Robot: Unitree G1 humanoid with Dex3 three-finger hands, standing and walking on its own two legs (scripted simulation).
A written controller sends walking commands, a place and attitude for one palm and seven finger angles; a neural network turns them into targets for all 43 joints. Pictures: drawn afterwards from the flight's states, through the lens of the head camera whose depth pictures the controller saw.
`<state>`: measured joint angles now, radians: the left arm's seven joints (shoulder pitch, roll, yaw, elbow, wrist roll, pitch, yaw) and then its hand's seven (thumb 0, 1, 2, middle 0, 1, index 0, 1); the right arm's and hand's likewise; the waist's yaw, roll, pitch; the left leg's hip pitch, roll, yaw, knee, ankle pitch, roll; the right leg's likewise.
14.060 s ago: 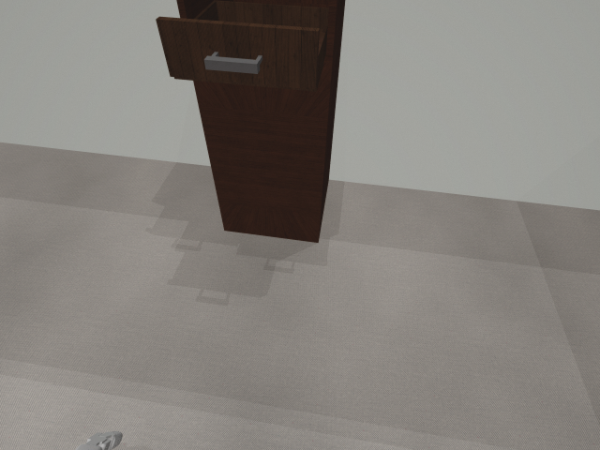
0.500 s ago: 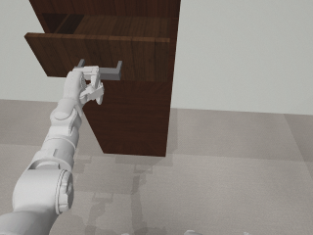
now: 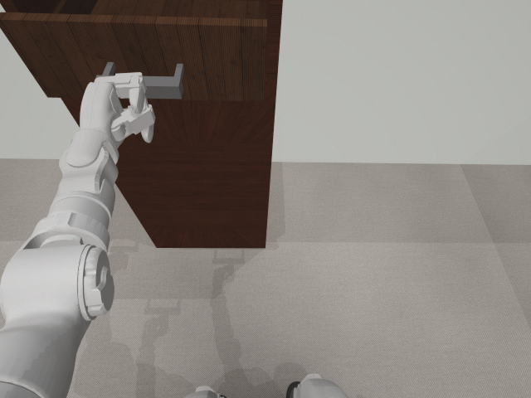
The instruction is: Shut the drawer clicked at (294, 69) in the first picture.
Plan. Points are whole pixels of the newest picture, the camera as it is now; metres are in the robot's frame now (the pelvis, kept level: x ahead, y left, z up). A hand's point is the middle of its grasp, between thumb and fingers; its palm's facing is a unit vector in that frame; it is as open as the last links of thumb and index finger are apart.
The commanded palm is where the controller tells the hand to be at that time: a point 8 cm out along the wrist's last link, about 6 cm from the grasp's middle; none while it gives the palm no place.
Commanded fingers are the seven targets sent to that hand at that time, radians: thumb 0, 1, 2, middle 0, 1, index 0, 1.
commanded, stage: push the drawer shut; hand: left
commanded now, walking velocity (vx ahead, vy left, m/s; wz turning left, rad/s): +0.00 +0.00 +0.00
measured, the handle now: (142, 78) +0.58 +0.16 +0.13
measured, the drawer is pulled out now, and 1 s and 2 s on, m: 0.06 0.00 0.00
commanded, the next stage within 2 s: pull the fist back off the drawer in 0.68 s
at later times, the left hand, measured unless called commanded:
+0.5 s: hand (152, 82) +0.56 +0.14 +0.13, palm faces -0.07 -1.00 -0.01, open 3.0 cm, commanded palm +0.57 +0.18 +0.13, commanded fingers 0.00 0.90 0.90 -1.40 -1.60 -1.40 -1.60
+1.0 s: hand (155, 82) +0.56 +0.14 +0.13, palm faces -0.05 -1.00 -0.02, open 3.1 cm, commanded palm +0.56 +0.18 +0.13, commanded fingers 0.00 0.90 0.90 -1.40 -1.60 -1.40 -1.60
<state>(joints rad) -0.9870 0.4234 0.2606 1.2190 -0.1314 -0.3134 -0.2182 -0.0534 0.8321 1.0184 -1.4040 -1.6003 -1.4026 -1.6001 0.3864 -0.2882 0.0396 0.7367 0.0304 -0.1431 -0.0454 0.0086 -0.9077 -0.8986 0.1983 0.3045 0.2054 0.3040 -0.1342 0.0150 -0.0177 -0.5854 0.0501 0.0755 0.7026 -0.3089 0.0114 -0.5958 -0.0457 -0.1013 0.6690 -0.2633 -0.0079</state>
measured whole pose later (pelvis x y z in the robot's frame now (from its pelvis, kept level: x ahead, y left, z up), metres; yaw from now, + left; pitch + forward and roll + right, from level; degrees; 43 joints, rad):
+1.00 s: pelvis +0.01 +0.01 -0.01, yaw +0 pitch +17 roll -2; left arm -1.23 0.53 0.31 1.40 -0.04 -0.29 -0.15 0.00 0.80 1.03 -1.40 -1.60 -1.40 -1.60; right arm 0.46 -0.30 0.04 0.73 -0.03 -0.08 -0.01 0.00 -0.91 -0.90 0.20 0.30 0.21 0.30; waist -0.23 0.02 -0.04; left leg -0.74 0.05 0.06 0.78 -0.34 0.02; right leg -0.73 -0.04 -0.11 0.70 -0.27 0.00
